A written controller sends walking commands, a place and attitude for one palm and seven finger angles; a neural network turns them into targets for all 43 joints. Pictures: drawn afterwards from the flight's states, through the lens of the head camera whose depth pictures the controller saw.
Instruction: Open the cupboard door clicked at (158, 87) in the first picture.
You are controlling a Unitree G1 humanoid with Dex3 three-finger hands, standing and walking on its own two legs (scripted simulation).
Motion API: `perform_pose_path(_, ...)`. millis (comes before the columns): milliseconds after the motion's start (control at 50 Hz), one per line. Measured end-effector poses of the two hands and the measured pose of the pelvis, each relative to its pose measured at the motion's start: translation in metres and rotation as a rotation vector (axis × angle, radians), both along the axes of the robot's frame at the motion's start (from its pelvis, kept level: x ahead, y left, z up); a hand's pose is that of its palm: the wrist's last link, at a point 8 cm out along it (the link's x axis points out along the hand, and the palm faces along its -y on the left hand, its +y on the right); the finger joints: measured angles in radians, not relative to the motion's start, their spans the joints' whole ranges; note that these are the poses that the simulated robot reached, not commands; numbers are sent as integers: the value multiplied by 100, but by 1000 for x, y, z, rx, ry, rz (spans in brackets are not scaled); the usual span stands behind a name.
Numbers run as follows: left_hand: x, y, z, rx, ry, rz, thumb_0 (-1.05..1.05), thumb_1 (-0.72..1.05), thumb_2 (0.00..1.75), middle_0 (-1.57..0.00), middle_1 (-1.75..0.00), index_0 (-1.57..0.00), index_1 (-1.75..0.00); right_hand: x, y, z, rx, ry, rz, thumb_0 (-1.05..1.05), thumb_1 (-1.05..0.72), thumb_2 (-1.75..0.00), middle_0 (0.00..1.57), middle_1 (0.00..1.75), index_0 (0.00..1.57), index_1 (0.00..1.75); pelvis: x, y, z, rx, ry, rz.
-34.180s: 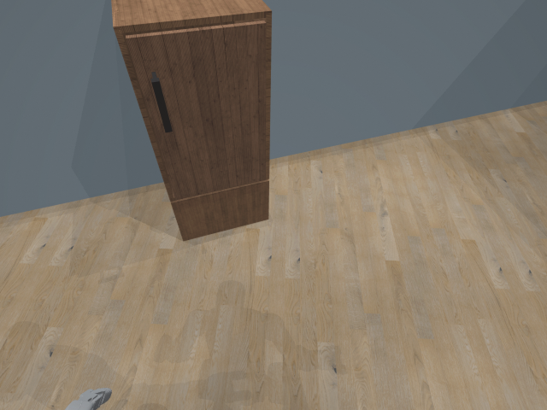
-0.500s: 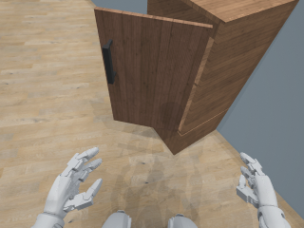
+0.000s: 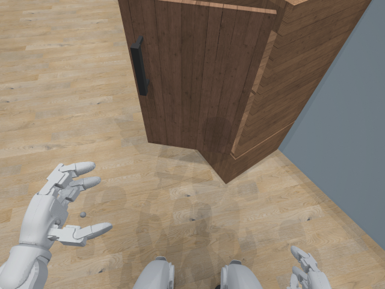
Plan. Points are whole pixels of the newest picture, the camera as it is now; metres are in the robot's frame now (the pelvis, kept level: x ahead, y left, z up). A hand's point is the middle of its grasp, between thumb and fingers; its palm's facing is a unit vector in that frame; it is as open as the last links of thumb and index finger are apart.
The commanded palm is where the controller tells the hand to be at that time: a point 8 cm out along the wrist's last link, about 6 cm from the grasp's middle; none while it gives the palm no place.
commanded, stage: raise the hand with hooked fingers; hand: left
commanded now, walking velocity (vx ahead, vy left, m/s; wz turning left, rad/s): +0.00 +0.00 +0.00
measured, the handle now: (142, 67) +0.66 +0.18 +0.04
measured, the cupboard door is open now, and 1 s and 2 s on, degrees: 46 46 46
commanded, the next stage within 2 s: move the hooked fingers beside the handle in 1.16 s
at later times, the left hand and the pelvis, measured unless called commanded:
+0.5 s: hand (69, 191) +0.28 +0.25 +0.04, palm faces -0.09 -0.99 -0.07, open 13.9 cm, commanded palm +0.27 +0.31 +0.06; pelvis +0.02 +0.00 +0.01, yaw +0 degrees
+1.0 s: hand (64, 177) +0.31 +0.27 +0.05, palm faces -0.07 -1.00 -0.06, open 14.0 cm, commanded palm +0.28 +0.31 +0.06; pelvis +0.02 -0.01 +0.01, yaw +0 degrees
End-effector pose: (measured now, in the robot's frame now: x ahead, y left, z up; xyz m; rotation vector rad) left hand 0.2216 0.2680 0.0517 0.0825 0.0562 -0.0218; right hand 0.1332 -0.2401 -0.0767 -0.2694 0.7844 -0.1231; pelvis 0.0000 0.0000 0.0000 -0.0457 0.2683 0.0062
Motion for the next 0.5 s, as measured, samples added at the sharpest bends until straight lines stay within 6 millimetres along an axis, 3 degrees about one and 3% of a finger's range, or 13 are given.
perform_pose_path(160,17,5,-19,-18,44,-104,0,-19,43,-28,-100,-28,-100,26,-16,13,-70,-62,13,1,-90,-90,20,29,20,30,3,1,-3,-11,7,8)
perform_pose_path(280,26,17,2,-16,-5,-69,-1,-33,37,-29,-109,-29,-109,48,-6,30,-51,-123,35,1,-91,-90,20,29,20,30,12,0,6,-13,-1,5)
perform_pose_path(360,33,32,10,2,-31,-20,-1,-41,34,-30,-114,-30,-114,58,2,28,-27,-123,68,1,-90,-90,20,29,20,30,16,-1,7,-15,2,13)
perform_pose_path(500,45,41,-2,-11,62,-63,-1,-48,31,-30,-118,-30,-118,60,5,18,-7,-80,83,1,-90,-90,20,30,21,30,20,-3,7,-15,16,10)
